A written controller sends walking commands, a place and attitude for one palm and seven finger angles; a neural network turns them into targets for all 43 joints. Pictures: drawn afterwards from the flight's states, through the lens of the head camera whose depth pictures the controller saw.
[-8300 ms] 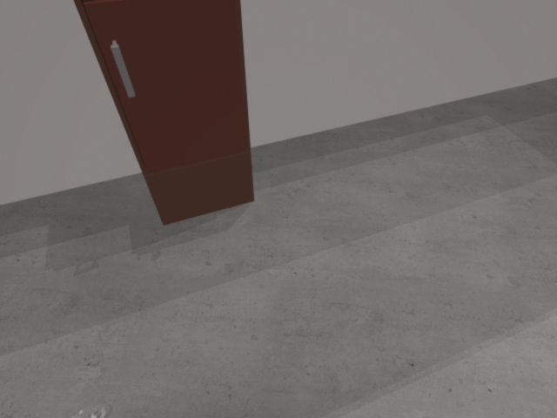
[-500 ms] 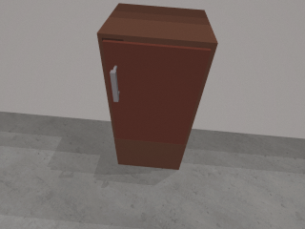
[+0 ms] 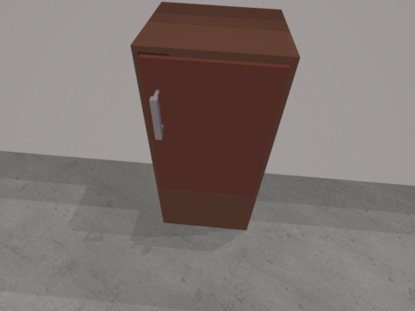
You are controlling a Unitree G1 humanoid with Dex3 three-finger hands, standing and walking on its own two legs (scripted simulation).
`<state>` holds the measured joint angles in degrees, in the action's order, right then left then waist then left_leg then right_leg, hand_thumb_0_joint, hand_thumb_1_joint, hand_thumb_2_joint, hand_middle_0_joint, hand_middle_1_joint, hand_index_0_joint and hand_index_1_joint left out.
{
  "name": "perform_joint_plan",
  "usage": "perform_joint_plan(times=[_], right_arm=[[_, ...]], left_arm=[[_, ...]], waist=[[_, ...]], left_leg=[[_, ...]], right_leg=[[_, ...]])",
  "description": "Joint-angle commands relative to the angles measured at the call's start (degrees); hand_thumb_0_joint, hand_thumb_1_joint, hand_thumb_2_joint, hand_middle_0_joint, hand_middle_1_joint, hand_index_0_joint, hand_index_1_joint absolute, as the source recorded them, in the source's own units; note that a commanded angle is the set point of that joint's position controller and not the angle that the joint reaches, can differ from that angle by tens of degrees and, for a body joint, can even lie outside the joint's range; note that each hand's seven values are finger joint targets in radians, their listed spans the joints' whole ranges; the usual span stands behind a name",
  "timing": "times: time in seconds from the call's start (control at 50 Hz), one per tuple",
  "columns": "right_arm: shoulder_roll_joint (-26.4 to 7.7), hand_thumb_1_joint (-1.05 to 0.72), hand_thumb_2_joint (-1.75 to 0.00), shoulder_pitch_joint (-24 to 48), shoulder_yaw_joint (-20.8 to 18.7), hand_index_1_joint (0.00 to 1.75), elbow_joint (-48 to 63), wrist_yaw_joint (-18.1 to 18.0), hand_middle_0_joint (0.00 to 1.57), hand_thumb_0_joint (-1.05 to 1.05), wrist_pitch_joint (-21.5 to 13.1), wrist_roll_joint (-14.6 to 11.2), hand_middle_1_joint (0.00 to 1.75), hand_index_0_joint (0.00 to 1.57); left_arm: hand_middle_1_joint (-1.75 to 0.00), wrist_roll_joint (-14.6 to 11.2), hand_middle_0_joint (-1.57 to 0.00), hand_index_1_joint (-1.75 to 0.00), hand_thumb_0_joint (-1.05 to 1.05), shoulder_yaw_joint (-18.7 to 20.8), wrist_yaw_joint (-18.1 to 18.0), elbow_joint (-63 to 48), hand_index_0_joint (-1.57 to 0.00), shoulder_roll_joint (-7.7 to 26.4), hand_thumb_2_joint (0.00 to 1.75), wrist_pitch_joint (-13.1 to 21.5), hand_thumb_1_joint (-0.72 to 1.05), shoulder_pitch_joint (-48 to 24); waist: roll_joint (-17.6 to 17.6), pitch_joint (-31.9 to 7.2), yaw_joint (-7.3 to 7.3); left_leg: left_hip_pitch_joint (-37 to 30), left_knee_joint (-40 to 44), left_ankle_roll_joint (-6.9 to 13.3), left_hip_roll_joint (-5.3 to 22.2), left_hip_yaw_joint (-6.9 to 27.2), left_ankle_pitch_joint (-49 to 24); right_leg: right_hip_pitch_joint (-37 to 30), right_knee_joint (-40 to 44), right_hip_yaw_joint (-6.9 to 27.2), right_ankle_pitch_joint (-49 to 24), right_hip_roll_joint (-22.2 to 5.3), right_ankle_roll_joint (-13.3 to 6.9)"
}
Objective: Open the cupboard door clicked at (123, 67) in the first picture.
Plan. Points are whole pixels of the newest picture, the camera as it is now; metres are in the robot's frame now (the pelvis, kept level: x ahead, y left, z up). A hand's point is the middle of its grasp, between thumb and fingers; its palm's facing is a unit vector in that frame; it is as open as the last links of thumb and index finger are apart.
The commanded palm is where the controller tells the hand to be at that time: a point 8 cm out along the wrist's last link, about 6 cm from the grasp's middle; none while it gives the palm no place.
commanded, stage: shuffle to correct the standing spot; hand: left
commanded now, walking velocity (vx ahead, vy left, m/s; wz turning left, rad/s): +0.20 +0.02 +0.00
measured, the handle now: (158, 115) +0.65 +0.20 +0.00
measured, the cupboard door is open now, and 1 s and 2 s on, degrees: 0 0 0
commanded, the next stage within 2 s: come to a stop and stand still in 0.34 s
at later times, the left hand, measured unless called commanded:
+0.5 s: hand out of the picture +0.10 +0.17 -0.18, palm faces +0.02 -0.98 -0.19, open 7.3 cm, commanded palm none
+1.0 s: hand out of the picture +0.14 +0.17 -0.17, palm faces +0.01 -0.97 -0.23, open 7.3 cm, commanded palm none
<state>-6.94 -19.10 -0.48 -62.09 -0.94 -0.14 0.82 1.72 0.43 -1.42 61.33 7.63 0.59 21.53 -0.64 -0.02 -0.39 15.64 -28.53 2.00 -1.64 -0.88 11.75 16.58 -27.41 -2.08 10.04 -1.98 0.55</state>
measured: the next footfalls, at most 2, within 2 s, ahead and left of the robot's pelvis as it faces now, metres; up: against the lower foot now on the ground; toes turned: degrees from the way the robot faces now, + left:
left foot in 0.66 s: +0.19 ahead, +0.11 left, +0.00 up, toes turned +4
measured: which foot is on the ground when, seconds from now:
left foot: down 0.00-0.48, up 0.50-0.64, down 0.66-1.00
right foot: down 0.00-1.00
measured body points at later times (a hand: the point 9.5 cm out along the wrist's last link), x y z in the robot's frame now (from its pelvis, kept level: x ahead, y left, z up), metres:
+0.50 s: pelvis +0.09 -0.01 -0.01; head +0.10 -0.01 +0.44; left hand +0.10 +0.22 -0.16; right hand +0.02 -0.21 -0.17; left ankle +0.05 +0.09 -0.73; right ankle +0.11 -0.12 -0.74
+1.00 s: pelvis +0.11 -0.01 -0.01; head +0.14 -0.01 +0.44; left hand +0.14 +0.22 -0.16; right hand +0.21 -0.24 -0.15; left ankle +0.15 +0.10 -0.74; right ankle +0.11 -0.12 -0.74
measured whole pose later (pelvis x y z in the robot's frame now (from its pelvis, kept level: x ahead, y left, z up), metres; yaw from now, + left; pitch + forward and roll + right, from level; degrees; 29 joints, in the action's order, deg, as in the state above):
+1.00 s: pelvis +0.11 -0.01 -0.01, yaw -1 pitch -1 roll +0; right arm -9.4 -7.3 -2.4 -56.9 -1.9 0.5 0.5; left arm 1.9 1.3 -1.7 57.6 9.5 -1.0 15.2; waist 0.3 3.8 -1.0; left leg 17.1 -31.7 0.7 2.3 -6.7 13.8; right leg 14.8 -33.4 -4.5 17.8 -2.2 -0.4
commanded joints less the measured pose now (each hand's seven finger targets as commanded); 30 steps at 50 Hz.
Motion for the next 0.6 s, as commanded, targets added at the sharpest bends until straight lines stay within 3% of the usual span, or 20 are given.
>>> perform_joint_plan(times=[0.0,0.08,0.16,0.2,0.22,0.24,0.26,0.28,0.3,0.34,0.4,0.42,0.44,0.46,0.48,0.5,0.54,0.58], right_arm=[[-6.3,-0.90,-0.90,-3.6,-1.0,0.30,2.1,-0.3,0.20,0.00,-0.6,0.6,0.30,0.20],[-4.8,-0.90,-0.90,-3.8,-0.8,0.30,2.5,-0.2,0.20,0.00,-1.0,0.6,0.30,0.20],[-4.4,-0.90,-0.90,-4.9,-0.6,0.30,2.6,0.0,0.20,0.00,-1.9,0.6,0.30,0.20],[-5.9,-0.90,-0.90,-6.9,-1.0,0.30,2.1,-0.1,0.20,0.00,-2.0,0.7,0.30,0.20],[-7.3,-0.90,-0.90,-8.2,-1.4,0.30,1.9,-0.2,0.20,0.00,-1.9,0.7,0.30,0.20],[-8.7,-0.90,-0.90,-10.1,-1.8,0.30,1.4,-0.4,0.20,0.00,-2.1,0.7,0.30,0.20],[-8.9,-0.90,-0.90,-10.2,-2.0,0.30,1.3,-0.6,0.20,0.00,-2.5,0.5,0.30,0.20],[-8.4,-0.90,-0.90,-10.6,-1.8,0.30,1.2,-0.6,0.20,0.00,-2.9,0.5,0.30,0.20],[-7.8,-0.90,-0.90,-10.3,-1.6,0.30,1.1,-0.6,0.20,0.00,-3.4,0.6,0.30,0.20],[-7.7,-0.90,-0.90,-8.9,-1.3,0.30,1.2,-0.7,0.20,0.00,-3.9,0.8,0.30,0.20],[-7.4,-0.90,-0.90,-6.5,-1.3,0.30,1.3,-1.0,0.20,0.00,-3.8,0.3,0.30,0.20],[-6.4,-0.90,-0.90,-6.3,-1.1,0.30,1.4,-1.0,0.20,0.00,-3.9,0.0,0.30,0.20],[-4.3,-0.90,-0.90,-5.9,-0.6,0.30,2.1,-0.7,0.20,0.00,-4.1,-0.4,0.30,0.20],[-3.1,-0.90,-0.90,-4.7,-0.5,0.30,3.6,-0.4,0.20,0.00,-4.0,-0.1,0.30,0.20],[-4.5,-0.90,-0.90,-2.8,-0.9,0.30,4.5,-0.5,0.20,0.00,-3.5,0.0,0.30,0.20],[-3.2,-0.90,-0.90,-0.6,-0.8,0.30,4.2,-0.6,0.20,0.00,-2.9,0.0,0.30,0.20],[-1.8,-0.90,-0.90,-2.0,-0.5,0.30,2.6,-0.5,0.20,0.00,-1.8,-0.4,0.30,0.20],[0.1,-0.90,-0.90,-5.9,-0.4,0.30,0.1,-0.4,0.20,0.00,-1.0,-0.7,0.30,0.20]], left_arm=[[-0.30,-0.1,-0.20,-0.30,0.00,1.4,-0.1,-1.9,-0.20,4.4,0.90,0.4,0.90,4.9],[-0.30,-0.5,-0.20,-0.30,0.00,2.2,0.3,-2.0,-0.20,5.4,0.90,0.7,0.90,5.9],[-0.30,-0.5,-0.20,-0.30,0.00,2.6,0.4,-2.5,-0.20,5.7,0.90,0.8,0.90,4.9],[-0.30,-0.3,-0.20,-0.30,0.00,2.4,0.6,-3.5,-0.20,4.7,0.90,0.6,0.90,3.2],[-0.30,-0.1,-0.20,-0.30,0.00,2.3,0.7,-4.1,-0.20,3.8,0.90,0.5,0.90,2.2],[-0.30,0.2,-0.20,-0.30,0.00,2.0,0.9,-4.8,-0.20,2.3,0.90,0.8,0.90,0.3],[-0.30,0.3,-0.20,-0.30,0.00,1.8,1.1,-5.6,-0.20,1.4,0.90,1.2,0.90,-1.3],[-0.30,0.4,-0.20,-0.30,0.00,1.7,1.3,-6.1,-0.20,1.6,0.90,1.6,0.90,-3.0],[-0.30,0.3,-0.20,-0.30,0.00,1.8,1.5,-6.5,-0.20,1.2,0.90,2.1,0.90,-4.3],[-0.30,0.0,-0.20,-0.30,0.00,1.6,1.9,-6.6,-0.20,0.3,0.90,2.4,0.90,-4.5],[-0.30,-0.2,-0.20,-0.30,0.00,1.8,1.8,-4.3,-0.20,-0.2,0.90,2.5,0.90,1.4],[-0.30,-0.4,-0.20,-0.30,0.00,2.2,1.5,-2.9,-0.20,1.9,0.90,2.8,0.90,4.0],[-0.30,-0.2,-0.20,-0.30,0.00,2.9,1.0,-1.5,-0.20,5.3,0.90,3.1,0.90,8.4],[-0.30,-0.5,-0.20,-0.30,0.00,3.8,0.5,-0.7,-0.20,9.5,0.90,2.8,0.90,11.7],[-0.30,-0.6,-0.20,-0.30,0.00,4.0,0.0,-0.9,-0.20,10.4,0.90,2.6,0.90,12.3],[-0.30,-0.5,-0.20,-0.30,0.00,3.7,-0.4,-1.0,-0.20,8.9,0.90,2.5,0.90,8.7],[-0.30,-0.2,-0.20,-0.30,0.00,2.5,-0.7,-2.7,-0.20,6.3,0.90,1.9,0.90,0.8],[-0.30,-0.5,-0.20,-0.30,0.00,2.2,-0.8,-3.7,-0.20,6.5,0.90,1.1,0.90,-3.5]], waist=[[-1.9,5.7,-0.26],[-4.2,6.2,-0.25],[-3.0,6.7,0.19],[3.0,8.4,1.28],[7.0,9.8,1.84],[11.5,11.4,2.95],[11.5,11.8,2.94],[9.0,11.4,3.00],[7.0,10.7,3.00],[6.5,7.4,2.11],[4.6,2.6,-1.19],[2.0,1.7,-2.42],[-5.9,0.8,-4.01],[-13.4,1.2,-4.81],[-8.4,0.2,-5.02],[-9.5,2.9,-3.88],[-9.3,3.9,-0.21],[-7.1,3.3,2.40]], left_leg=[[8.5,8.4,1.0,5.3,6.8,21.1],[8.5,2.0,0.7,2.5,2.8,16.6],[5.9,1.2,0.9,2.8,2.4,15.5],[3.3,7.1,2.1,5.9,7.6,21.7],[2.4,12.2,3.8,9.5,13.0,27.7],[0.8,17.9,6.7,14.7,21.3,31.3],[-2.2,20.3,9.9,18.0,25.6,27.9],[-4.4,20.0,11.8,19.2,25.9,21.2],[-5.6,18.8,12.3,19.1,23.4,13.2],[-5.5,15.8,11.2,16.9,16.3,2.0],[-0.6,7.7,7.3,11.7,7.9,-3.6],[5.4,2.8,5.4,9.2,5.2,-0.4],[15.9,-5.9,2.8,4.3,0.1,7.1],[22.6,-15.3,0.4,0.6,-5.3,16.8],[21.7,-23.3,-0.3,2.0,-3.1,22.8],[20.3,-26.6,-0.8,4.4,-0.7,21.6],[11.3,-18.6,-1.6,5.8,-0.2,18.0],[-1.1,-2.8,-2.6,3.7,-3.5,2.9]], right_leg=[[-0.6,7.0,7.4,22.0,-3.5,-3.0],[-0.6,9.0,11.6,25.6,-6.2,-5.5],[2.3,7.7,11.0,26.0,-6.7,-6.5],[7.5,2.2,6.8,25.1,-3.2,-5.4],[10.5,-3.6,3.0,23.2,-0.3,-4.2],[13.7,-12.9,-1.5,16.9,2.3,-3.4],[17.4,-19.1,-1.8,14.9,1.5,-3.2],[19.6,-22.5,-0.4,15.8,0.0,-3.4],[19.5,-22.6,0.3,16.3,-1.3,-3.3],[13.2,-16.7,-0.9,15.6,-1.5,-2.8],[-4.3,-1.4,-4.2,5.2,1.2,-2.3],[-13.2,1.3,-0.5,3.6,-0.9,-3.3],[-22.7,4.1,11.0,4.5,-9.6,-6.4],[-25.2,9.3,22.4,-0.6,-20.1,-11.7],[-22.1,10.9,26.0,-6.7,-24.7,-16.3],[-16.1,10.0,22.5,-15.5,-23.2,-16.4],[-7.7,7.3,10.5,-26.0,-18.2,-13.5],[-0.7,2.8,2.8,-21.0,-12.5,-9.0]])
